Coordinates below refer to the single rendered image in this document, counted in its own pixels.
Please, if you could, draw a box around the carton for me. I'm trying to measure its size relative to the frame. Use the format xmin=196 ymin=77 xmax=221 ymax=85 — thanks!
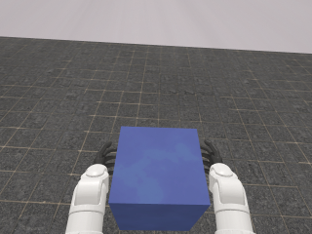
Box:
xmin=108 ymin=126 xmax=211 ymax=231

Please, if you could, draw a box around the robot right forearm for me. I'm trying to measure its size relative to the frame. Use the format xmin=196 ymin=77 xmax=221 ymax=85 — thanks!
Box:
xmin=209 ymin=163 xmax=255 ymax=234

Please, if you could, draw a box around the left robot hand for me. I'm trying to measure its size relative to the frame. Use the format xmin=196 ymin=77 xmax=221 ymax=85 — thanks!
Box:
xmin=93 ymin=141 xmax=118 ymax=176

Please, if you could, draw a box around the robot left forearm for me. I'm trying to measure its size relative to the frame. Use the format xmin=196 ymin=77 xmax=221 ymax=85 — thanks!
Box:
xmin=65 ymin=164 xmax=109 ymax=234

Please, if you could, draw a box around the right robot hand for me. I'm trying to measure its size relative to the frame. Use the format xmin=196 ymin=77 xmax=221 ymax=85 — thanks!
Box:
xmin=200 ymin=139 xmax=223 ymax=175

